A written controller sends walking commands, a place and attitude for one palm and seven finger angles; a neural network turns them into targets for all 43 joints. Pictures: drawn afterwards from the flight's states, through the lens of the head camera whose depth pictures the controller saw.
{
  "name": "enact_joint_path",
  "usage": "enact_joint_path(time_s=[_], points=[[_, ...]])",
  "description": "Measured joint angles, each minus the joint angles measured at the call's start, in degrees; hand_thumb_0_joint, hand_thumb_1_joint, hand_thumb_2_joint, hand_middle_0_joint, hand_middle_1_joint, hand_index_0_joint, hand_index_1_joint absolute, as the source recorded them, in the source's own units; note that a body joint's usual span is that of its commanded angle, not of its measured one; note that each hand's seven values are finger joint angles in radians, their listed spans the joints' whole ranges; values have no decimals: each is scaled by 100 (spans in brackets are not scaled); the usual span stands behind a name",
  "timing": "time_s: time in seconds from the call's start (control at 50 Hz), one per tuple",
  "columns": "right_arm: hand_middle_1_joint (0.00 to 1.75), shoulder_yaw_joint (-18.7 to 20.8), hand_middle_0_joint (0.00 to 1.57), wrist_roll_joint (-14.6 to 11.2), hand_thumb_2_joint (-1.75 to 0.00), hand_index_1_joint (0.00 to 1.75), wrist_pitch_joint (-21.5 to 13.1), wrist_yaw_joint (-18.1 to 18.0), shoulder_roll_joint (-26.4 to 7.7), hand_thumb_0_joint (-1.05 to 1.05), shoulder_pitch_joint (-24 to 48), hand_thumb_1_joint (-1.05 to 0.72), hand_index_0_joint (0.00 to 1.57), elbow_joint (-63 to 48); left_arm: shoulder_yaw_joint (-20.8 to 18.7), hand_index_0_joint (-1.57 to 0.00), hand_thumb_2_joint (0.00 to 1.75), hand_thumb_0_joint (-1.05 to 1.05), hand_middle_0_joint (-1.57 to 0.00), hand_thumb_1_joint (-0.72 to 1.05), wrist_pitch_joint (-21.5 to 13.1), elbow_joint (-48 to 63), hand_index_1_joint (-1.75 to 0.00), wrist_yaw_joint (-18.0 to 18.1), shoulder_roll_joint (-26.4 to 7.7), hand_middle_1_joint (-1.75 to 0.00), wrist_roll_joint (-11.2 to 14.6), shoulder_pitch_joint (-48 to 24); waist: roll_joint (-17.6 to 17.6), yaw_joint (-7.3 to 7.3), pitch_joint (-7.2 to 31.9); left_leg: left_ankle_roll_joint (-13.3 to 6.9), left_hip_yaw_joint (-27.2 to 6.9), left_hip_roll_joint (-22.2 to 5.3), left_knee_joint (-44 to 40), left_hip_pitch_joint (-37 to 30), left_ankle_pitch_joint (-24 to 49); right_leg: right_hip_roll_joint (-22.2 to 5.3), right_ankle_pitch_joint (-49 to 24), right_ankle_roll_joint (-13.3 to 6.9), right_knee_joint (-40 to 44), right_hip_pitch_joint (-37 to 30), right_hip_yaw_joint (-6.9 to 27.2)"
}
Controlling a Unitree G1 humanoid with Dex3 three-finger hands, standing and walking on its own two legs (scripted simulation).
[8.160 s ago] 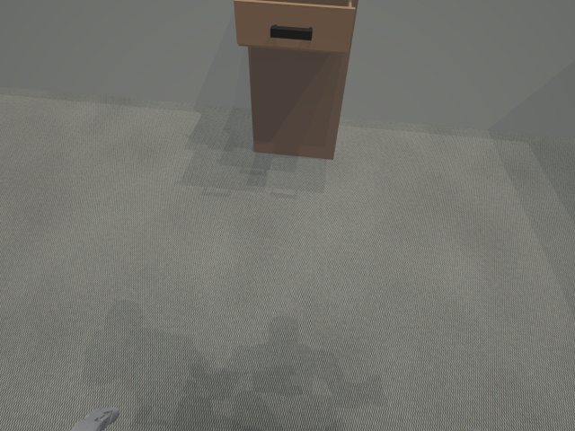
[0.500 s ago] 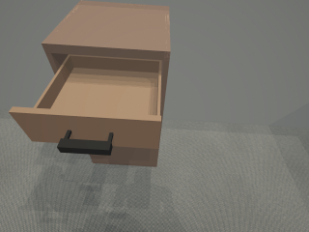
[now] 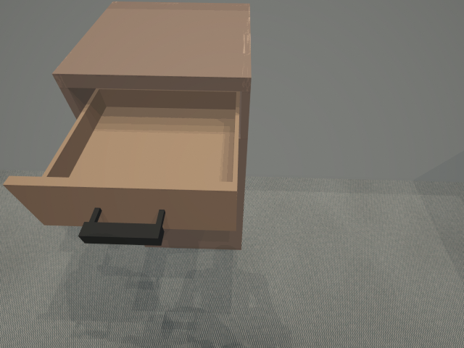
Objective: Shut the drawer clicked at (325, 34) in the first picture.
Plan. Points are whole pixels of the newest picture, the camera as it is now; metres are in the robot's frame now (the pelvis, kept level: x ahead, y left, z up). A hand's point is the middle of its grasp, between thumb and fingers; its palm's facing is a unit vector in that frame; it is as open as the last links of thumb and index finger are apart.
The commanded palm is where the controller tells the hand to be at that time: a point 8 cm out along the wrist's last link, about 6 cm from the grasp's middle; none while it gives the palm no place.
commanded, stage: come to a stop and stand still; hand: left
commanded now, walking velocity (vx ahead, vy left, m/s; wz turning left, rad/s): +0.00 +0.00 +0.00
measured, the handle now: (126, 223) +0.32 +0.22 +0.02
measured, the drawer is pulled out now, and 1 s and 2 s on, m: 0.29 0.29 0.26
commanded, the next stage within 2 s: look again from close up in 0.56 s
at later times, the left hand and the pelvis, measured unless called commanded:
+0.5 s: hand out of the picture -0.04 +0.16 -0.16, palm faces +0.02 -0.98 -0.22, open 7.4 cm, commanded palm none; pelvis -0.04 -0.02 +0.00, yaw -1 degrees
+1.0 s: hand out of the picture -0.03 +0.14 -0.17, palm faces +0.04 -0.98 -0.18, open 7.3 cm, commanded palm none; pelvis -0.02 -0.02 +0.01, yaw +0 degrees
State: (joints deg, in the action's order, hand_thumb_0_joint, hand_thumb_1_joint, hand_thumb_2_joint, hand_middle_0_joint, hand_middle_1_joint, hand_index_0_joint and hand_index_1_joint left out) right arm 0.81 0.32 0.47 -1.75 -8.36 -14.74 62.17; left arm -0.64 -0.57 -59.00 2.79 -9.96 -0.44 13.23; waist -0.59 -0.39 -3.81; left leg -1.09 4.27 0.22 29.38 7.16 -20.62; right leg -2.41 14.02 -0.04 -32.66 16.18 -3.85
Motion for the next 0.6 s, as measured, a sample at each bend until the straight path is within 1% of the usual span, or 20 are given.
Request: enact_joint_path(time_s=[0.04,0.1,0.18,0.26,0.44,0.6], points=[[30,20,20,-7,-90,30,-68,-1,-39,0,-61,-92,20,-162,31,-20,90,1,-19,92,-6,18,-30,28,12,-30,6,12,13,-31,50,-6,3,33,24,25,19,-35,-21,-25,-101,59,10],[29,5,20,20,-90,30,-125,-17,-126,0,-170,-92,20,-322,82,-20,90,1,-20,91,52,-4,-30,-6,63,-30,15,48,-51,13,173,-20,49,55,68,-31,15,-48,80,-21,-59,-35,57],[29,-37,20,30,-90,30,-67,-23,-213,1,-186,-92,20,-403,128,-20,90,1,-20,92,100,-31,-30,-60,128,-30,12,119,-202,17,281,-10,92,12,26,-134,66,5,-43,-34,28,-135,91],[29,-88,20,52,-90,30,-38,56,-234,1,-265,-93,20,-445,146,-20,90,1,-20,92,126,2,-30,-121,106,-30,2,227,-202,15,371,21,117,-2,-131,-101,233,33,-183,-99,161,-83,110],[29,-135,20,88,-90,30,14,113,-162,0,-668,-92,20,-249,96,-20,90,1,-20,91,139,-18,-30,-167,131,-30,7,458,-151,3,293,60,53,-82,-221,229,444,139,-276,-196,359,169,75],[29,-150,20,65,-90,30,-16,82,-48,0,-1022,-91,19,120,98,-20,90,1,-20,91,98,-258,-30,-175,225,-30,24,552,-45,-5,227,107,-1,-79,-244,261,467,140,-468,-208,454,159,41]])
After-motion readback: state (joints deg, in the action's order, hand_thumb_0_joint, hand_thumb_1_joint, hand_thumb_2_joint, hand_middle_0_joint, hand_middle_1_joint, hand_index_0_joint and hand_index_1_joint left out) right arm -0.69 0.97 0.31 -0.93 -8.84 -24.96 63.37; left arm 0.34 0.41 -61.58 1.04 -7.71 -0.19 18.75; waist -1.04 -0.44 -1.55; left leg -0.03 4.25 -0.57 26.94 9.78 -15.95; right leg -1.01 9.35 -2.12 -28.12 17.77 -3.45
